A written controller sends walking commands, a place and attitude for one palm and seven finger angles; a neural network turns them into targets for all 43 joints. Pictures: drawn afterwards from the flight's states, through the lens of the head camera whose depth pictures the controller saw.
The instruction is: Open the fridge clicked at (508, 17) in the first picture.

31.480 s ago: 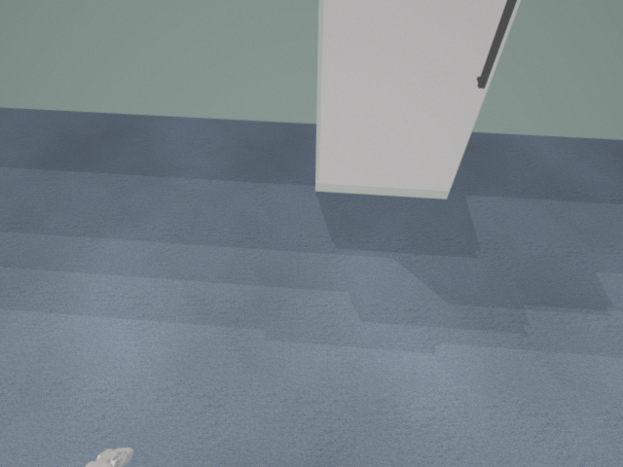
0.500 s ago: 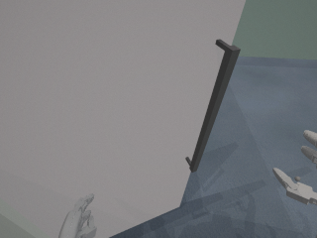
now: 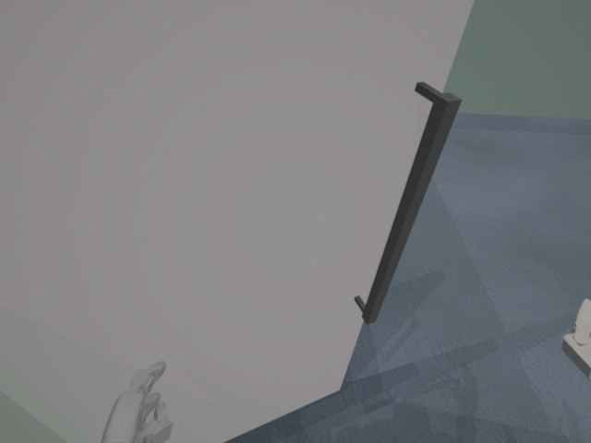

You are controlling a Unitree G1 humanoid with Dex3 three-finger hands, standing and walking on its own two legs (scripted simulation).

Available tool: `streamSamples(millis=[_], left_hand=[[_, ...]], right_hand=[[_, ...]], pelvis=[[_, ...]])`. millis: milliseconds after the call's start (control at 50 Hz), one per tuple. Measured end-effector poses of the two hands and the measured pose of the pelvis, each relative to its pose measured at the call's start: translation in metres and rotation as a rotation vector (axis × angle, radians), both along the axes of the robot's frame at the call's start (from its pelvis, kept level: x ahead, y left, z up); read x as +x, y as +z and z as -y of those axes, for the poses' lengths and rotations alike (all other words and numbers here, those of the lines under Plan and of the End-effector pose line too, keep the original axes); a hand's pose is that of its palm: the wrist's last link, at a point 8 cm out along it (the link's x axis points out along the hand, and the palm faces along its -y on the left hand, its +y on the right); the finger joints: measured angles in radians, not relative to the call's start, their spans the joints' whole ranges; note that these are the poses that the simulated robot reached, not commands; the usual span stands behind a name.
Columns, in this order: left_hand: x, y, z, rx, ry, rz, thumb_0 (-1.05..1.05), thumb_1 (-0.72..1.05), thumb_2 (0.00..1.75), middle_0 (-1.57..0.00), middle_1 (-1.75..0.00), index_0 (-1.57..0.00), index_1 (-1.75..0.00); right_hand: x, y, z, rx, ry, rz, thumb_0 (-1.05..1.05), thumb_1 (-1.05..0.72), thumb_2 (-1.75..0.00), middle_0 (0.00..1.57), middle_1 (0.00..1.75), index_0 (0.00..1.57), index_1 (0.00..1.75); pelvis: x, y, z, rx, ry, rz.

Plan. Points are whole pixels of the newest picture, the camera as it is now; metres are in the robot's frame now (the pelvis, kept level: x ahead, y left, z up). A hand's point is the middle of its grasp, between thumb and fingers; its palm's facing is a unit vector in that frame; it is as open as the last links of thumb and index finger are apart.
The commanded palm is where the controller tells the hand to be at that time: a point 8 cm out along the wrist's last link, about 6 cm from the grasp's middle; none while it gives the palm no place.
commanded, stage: draw the hand back to the body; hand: right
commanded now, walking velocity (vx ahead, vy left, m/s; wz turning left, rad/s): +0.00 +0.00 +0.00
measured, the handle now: (389, 231) +0.42 -0.16 +0.08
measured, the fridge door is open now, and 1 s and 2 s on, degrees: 67 67 67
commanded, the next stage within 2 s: step back with the hand held close in 0.06 s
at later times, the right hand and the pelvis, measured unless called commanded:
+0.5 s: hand (572, 349) +0.18 -0.28 +0.14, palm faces +0.34 +0.81 -0.47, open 7.4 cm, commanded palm +0.12 -0.32 +0.18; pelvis -0.04 -0.03 +0.00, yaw +3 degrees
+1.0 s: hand out of the picture +0.12 -0.30 +0.16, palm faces +0.44 +0.79 -0.42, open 7.4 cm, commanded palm +0.05 -0.34 +0.18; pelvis -0.10 -0.04 -0.02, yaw +1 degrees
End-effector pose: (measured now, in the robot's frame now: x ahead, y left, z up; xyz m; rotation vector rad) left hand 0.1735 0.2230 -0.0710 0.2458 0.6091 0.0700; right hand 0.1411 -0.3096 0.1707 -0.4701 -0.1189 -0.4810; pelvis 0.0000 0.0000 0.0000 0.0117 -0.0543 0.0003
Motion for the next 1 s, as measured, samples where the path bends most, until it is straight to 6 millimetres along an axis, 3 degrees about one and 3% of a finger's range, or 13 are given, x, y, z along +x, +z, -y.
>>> streamSamples(millis=[280,440,600,780,1000], left_hand=[[-0.012,0.002,0.007,0.006,0.015,-0.019,0.02,0.90,0.90,-0.20,-0.30,-0.20,-0.30],[-0.042,0.006,0.009,0.015,0.127,-0.061,0.02,0.90,0.90,-0.20,-0.30,-0.20,-0.30],[-0.079,0.000,0.019,0.044,0.148,-0.107,0.02,0.90,0.90,-0.20,-0.30,-0.20,-0.30],[-0.099,-0.019,0.036,0.014,0.070,-0.104,0.02,0.90,0.90,-0.20,-0.30,-0.20,-0.30],[-0.124,-0.014,0.030,0.049,0.087,-0.083,0.02,0.90,0.90,-0.20,-0.30,-0.20,-0.30]], right_hand=[[-0.001,0.011,0.005,-0.021,0.024,0.078,0.01,-0.88,-0.90,0.21,0.30,0.21,0.30],[0.010,-0.004,0.006,-0.055,0.139,0.010,0.01,-0.89,-0.90,0.21,0.30,0.21,0.30],[-0.020,-0.003,0.027,-0.124,0.142,0.026,0.01,-0.88,-0.90,0.22,0.30,0.22,0.30],[-0.060,-0.002,0.035,-0.122,0.046,0.128,0.01,-0.88,-0.90,0.21,0.30,0.21,0.30],[-0.066,-0.002,0.026,-0.124,0.135,0.194,0.01,-0.88,-0.90,0.21,0.30,0.21,0.30]], pelvis=[[-0.014,0.001,0.008,0.008,0.018,-0.009],[-0.031,0.000,0.026,-0.005,0.050,-0.046],[-0.052,-0.007,0.038,-0.007,0.037,-0.045],[-0.077,-0.018,0.037,0.009,0.013,-0.023],[-0.100,-0.022,0.039,0.014,0.020,-0.035]])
